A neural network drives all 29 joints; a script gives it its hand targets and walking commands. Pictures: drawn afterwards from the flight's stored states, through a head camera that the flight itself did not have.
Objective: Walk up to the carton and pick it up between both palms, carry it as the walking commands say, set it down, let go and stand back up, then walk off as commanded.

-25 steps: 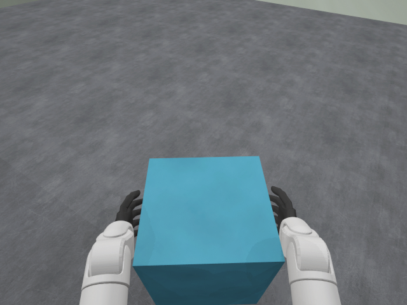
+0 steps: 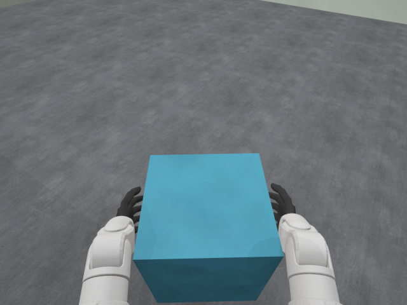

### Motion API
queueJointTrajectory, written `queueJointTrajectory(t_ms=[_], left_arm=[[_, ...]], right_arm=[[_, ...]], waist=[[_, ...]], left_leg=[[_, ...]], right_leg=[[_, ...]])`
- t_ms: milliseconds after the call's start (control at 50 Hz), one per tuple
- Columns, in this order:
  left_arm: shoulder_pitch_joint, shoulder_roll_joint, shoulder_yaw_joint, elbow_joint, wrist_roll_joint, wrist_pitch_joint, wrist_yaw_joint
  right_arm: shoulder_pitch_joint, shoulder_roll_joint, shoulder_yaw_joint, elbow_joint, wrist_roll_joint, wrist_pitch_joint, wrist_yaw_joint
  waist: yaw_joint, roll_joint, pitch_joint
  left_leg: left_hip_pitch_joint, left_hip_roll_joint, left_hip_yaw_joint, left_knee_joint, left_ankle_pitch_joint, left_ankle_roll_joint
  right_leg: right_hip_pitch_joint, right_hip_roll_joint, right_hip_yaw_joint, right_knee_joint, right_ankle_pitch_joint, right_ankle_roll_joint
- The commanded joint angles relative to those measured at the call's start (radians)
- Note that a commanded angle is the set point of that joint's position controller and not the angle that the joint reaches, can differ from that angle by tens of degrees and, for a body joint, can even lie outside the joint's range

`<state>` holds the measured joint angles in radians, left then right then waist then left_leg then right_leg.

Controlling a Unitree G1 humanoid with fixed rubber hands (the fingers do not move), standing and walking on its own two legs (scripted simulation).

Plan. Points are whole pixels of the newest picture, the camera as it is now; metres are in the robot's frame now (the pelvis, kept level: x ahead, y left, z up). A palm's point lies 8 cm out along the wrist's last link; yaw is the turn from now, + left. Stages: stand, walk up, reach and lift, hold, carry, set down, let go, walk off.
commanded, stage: hold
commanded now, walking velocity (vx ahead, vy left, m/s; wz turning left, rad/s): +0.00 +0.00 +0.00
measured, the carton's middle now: (205, 231) +0.29 +0.00 -0.02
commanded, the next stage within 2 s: carry in 0.44 s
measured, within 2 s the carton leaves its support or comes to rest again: neither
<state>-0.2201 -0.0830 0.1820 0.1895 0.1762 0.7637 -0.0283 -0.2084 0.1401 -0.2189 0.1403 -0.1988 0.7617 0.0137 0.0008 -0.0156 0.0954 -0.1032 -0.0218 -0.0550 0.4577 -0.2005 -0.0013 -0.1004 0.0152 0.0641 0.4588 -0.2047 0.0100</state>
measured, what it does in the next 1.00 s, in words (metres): walks ahead: right foot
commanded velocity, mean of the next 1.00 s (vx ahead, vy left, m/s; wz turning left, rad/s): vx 0.60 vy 0.00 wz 0.00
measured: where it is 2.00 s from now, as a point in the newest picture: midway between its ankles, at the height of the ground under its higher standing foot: (186, 200)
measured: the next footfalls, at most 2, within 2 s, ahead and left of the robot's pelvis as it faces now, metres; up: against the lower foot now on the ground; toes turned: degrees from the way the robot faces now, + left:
right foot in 0.86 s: +0.20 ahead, -0.10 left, +0.00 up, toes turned -10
left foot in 1.22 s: +0.53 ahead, +0.16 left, +0.00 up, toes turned +13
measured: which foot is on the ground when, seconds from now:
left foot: down 0.00-0.88, up 0.90-1.00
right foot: down 0.00-0.62, up 0.64-0.84, down 0.86-1.00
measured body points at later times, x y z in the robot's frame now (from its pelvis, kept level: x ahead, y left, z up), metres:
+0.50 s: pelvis +0.02 +0.00 +0.00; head -0.01 +0.01 +0.44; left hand +0.30 +0.16 +0.02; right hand +0.30 -0.16 +0.03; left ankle +0.04 +0.12 -0.74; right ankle +0.04 -0.13 -0.74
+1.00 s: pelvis +0.20 +0.00 -0.01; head +0.15 +0.01 +0.44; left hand +0.44 +0.16 +0.07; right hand +0.44 -0.16 +0.08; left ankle +0.13 +0.11 -0.68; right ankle +0.16 -0.09 -0.74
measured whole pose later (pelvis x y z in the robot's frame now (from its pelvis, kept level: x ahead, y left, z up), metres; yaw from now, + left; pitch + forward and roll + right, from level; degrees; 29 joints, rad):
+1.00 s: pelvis +0.20 +0.00 -0.01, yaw +1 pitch +5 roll -2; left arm -0.04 -0.13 0.07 -0.35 0.03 1.20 0.14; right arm 0.00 0.13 -0.14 -0.43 -0.02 1.21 -0.13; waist 0.00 0.03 -0.22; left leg -0.50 0.06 0.04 1.08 -0.34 -0.01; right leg -0.27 -0.02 -0.20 0.51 -0.32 -0.03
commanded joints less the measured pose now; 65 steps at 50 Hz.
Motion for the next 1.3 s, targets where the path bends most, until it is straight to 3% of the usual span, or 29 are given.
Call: queueJointTrajectory(t_ms=[0,400,420,460,520,560,580,600,620,640,660,720,760,780,800,820,840,860,880,900,940,1060,1080,1140,1180,1200,1220,1240,1280], left_arm=[[-0.585,-0.909,-0.597,-0.168,-0.208,-0.052,-0.2],[-0.515,-0.891,-0.614,-0.202,-0.217,-0.035,-0.183],[-0.558,-0.853,-0.622,-0.22,-0.232,-0.027,-0.199],[-0.57,-0.901,-0.629,-0.232,-0.227,-0.008,-0.186],[-0.6,-0.903,-0.701,-0.342,-0.264,0.031,-0.156],[-0.54,-0.91,-0.713,-0.36,-0.275,0.078,-0.146],[-0.574,-0.924,-0.749,-0.396,-0.289,0.104,-0.128],[-0.648,-0.94,-0.784,-0.481,-0.336,0.129,-0.118],[-0.561,-0.915,-0.763,-0.456,-0.319,0.159,-0.118],[-0.517,-0.921,-0.766,-0.455,-0.314,0.179,-0.112],[-0.54,-0.916,-0.786,-0.502,-0.342,0.202,-0.106],[-0.474,-0.9,-0.795,-0.587,-0.397,0.263,-0.087],[-0.416,-0.879,-0.786,-0.59,-0.408,0.322,-0.046],[-0.394,-0.872,-0.775,-0.616,-0.417,0.332,-0.036],[-0.368,-0.845,-0.756,-0.629,-0.407,0.351,-0.015],[-0.331,-0.838,-0.748,-0.617,-0.404,0.37,0.004],[-0.279,-0.847,-0.732,-0.619,-0.393,0.382,0.021],[-0.283,-0.816,-0.723,-0.673,-0.381,0.383,0.038],[-0.264,-0.802,-0.697,-0.685,-0.359,0.386,0.057],[-0.248,-0.831,-0.685,-0.7,-0.371,0.398,0.071],[-0.313,-0.791,-0.694,-0.758,-0.385,0.406,0.081],[-0.273,-0.807,-0.727,-0.776,-0.423,0.432,0.082],[-0.284,-0.804,-0.754,-0.79,-0.436,0.436,0.083],[-0.216,-0.78,-0.746,-0.809,-0.441,0.432,0.071],[-0.197,-0.753,-0.744,-0.806,-0.43,0.438,0.069],[-0.189,-0.722,-0.742,-0.806,-0.405,0.45,0.074],[-0.209,-0.678,-0.732,-0.819,-0.395,0.463,0.075],[-0.19,-0.699,-0.748,-0.822,-0.401,0.466,0.062],[-0.211,-0.783,-0.746,-0.773,-0.413,0.457,0.045]], right_arm=[[-0.621,0.878,0.648,-0.105,0.245,-0.039,0.216],[-0.481,0.828,0.637,-0.099,0.217,-0.025,0.206],[-0.583,0.816,0.69,-0.198,0.273,-0.015,0.218],[-0.609,0.832,0.708,-0.208,0.294,0.016,0.209],[-0.611,0.862,0.776,-0.273,0.338,0.06,0.186],[-0.606,0.842,0.791,-0.319,0.365,0.099,0.186],[-0.569,0.85,0.78,-0.302,0.375,0.115,0.177],[-0.513,0.862,0.765,-0.297,0.381,0.14,0.166],[-0.485,0.823,0.762,-0.327,0.384,0.152,0.149],[-0.469,0.803,0.77,-0.379,0.376,0.171,0.122],[-0.454,0.813,0.776,-0.402,0.374,0.202,0.102],[-0.449,0.799,0.804,-0.556,0.392,0.264,0.066],[-0.373,0.764,0.763,-0.549,0.38,0.318,0.038],[-0.366,0.793,0.784,-0.571,0.399,0.337,0.024],[-0.347,0.762,0.768,-0.565,0.406,0.364,0.016],[-0.331,0.754,0.757,-0.586,0.396,0.374,-0.006],[-0.32,0.753,0.762,-0.61,0.409,0.388,-0.012],[-0.359,0.752,0.782,-0.661,0.44,0.399,-0.013],[-0.37,0.727,0.792,-0.702,0.456,0.414,-0.011],[-0.345,0.746,0.79,-0.674,0.458,0.437,-0.013],[-0.306,0.727,0.76,-0.643,0.449,0.455,-0.02],[-0.234,0.722,0.741,-0.688,0.408,0.457,-0.042],[-0.195,0.7,0.71,-0.685,0.391,0.451,-0.048],[-0.225,0.703,0.749,-0.763,0.406,0.443,-0.056],[-0.162,0.683,0.727,-0.732,0.396,0.444,-0.061],[-0.127,0.64,0.703,-0.724,0.384,0.451,-0.063],[-0.099,0.615,0.675,-0.666,0.368,0.459,-0.068],[-0.126,0.627,0.691,-0.686,0.366,0.453,-0.071],[-0.257,0.719,0.753,-0.741,0.406,0.449,-0.059]], waist=[[0.011,0.023,-0.358],[-0.011,0.007,-0.298],[0.015,0.021,-0.462],[0.018,0.022,-0.451],[0.024,-0.174,-0.415],[0.01,-0.176,-0.406],[-0.011,-0.032,-0.394],[-0.032,0.101,-0.37],[-0.042,0.3,-0.382],[-0.03,0.273,-0.309],[-0.029,0.172,-0.266],[-0.023,0.104,-0.395],[-0.029,0.241,-0.334],[-0.019,0.138,-0.333],[-0.01,0.175,-0.371],[-0.004,0.101,-0.404],[0.017,0.064,-0.449],[0.04,-0.088,-0.467],[0.051,-0.273,-0.466],[0.037,-0.173,-0.447],[0.032,-0.026,-0.387],[0.018,-0.135,-0.274],[0.019,-0.09,-0.257],[0.006,-0.184,-0.282],[-0.021,-0.149,-0.39],[-0.063,-0.007,-0.482],[-0.067,0.237,-0.485],[-0.032,0.291,-0.445],[-0.026,0.086,-0.467]], left_leg=[[0.045,-0.065,-0.023,-0.106,-0.037,0.016],[0.103,-0.066,-0.025,-0.12,0.117,0.014],[0.016,0.114,-0.02,-0.008,0.018,0.028],[-0.143,0.109,-0.078,0.033,-0.462,0.055],[-0.317,0.013,0.104,0.295,-0.237,-0.002],[-0.242,0.054,0.083,0.118,-0.202,0.013],[-0.121,0.06,0.06,0.023,-0.191,0.038],[0.003,0.113,-0.088,-0.138,-0.381,0.07],[0.123,0.315,-0.437,-0.27,-0.554,0.15],[0.142,0.404,-0.606,-0.333,-0.543,0.212],[0.108,0.416,-0.618,-0.331,-0.505,0.242],[0.074,0.358,-0.303,-0.267,-0.329,0.201],[-0.048,0.335,-0.216,-0.3,-0.361,0.176],[-0.104,0.31,-0.165,-0.279,-0.288,0.162],[-0.142,0.28,-0.097,-0.273,-0.304,0.133],[-0.174,0.225,-0.02,-0.166,-0.197,0.103],[-0.294,0.187,0.066,0.018,-0.098,0.063],[-0.528,0.099,0.177,0.327,0.001,0.008],[-0.789,0.015,0.184,0.563,-0.182,-0.01],[-0.851,0.079,0.053,0.693,-0.208,0.003],[-0.896,0.156,0.014,0.716,-0.148,-0.007],[-0.631,0.154,0.135,0.328,-0.028,-0.03],[-0.605,0.144,0.151,0.254,-0.005,-0.026],[-0.338,0.038,0.32,0.152,0.025,-0.005],[-0.067,-0.015,0.363,0.097,-0.005,0.025],[0.235,-0.009,0.332,0.125,-0.06,0.045],[0.298,0.255,-0.145,-0.077,-0.48,0.118],[0.302,0.432,-0.584,-0.277,-0.484,0.213],[0.212,0.453,-0.482,-0.226,-0.341,0.219]], right_leg=[[0.039,0.07,0.011,-0.107,-0.04,-0.014],[0.02,0.074,0.015,-0.117,0.106,-0.021],[0.024,-0.1,-0.029,-0.011,0.053,-0.046],[-0.072,-0.136,0.101,-0.046,-0.474,-0.092],[-0.036,-0.274,0.302,-0.238,-0.498,-0.148],[-0.087,-0.272,0.283,-0.213,-0.451,-0.172],[-0.212,-0.236,0.207,-0.114,-0.41,-0.147],[-0.384,-0.114,0.022,0.098,-0.369,-0.078],[-0.558,-0.005,-0.129,0.346,-0.263,-0.012],[-0.694,-0.043,-0.112,0.453,-0.214,-0.01],[-0.735,-0.077,-0.07,0.5,-0.174,-0.015],[-0.528,-0.092,-0.103,0.24,-0.162,-0.024],[-0.428,-0.061,-0.176,0.146,-0.1,-0.009],[-0.307,-0.052,-0.197,0.067,-0.028,-0.015],[-0.222,-0.041,-0.21,0.031,0.037,-0.014],[-0.047,-0.019,-0.26,-0.047,0.0,-0.019],[0.145,-0.062,-0.179,-0.05,-0.029,-0.05],[0.323,-0.249,0.145,-0.161,-0.267,-0.139],[0.443,-0.448,0.527,-0.258,-0.348,-0.262],[0.395,-0.447,0.501,-0.239,-0.267,-0.267],[0.296,-0.455,0.398,-0.243,-0.249,-0.261],[0.025,-0.372,0.088,-0.353,-0.254,-0.184],[0.016,-0.351,0.048,-0.344,-0.224,-0.181],[-0.024,-0.296,-0.114,-0.262,0.228,-0.125],[-0.048,-0.232,-0.247,0.011,0.51,-0.078],[-0.215,-0.194,-0.29,0.276,0.491,-0.039],[-0.471,-0.085,-0.297,0.613,0.24,0.014],[-0.637,0.026,-0.196,0.823,-0.167,0.022],[-0.687,-0.112,-0.057,0.961,-0.104,-0.007]])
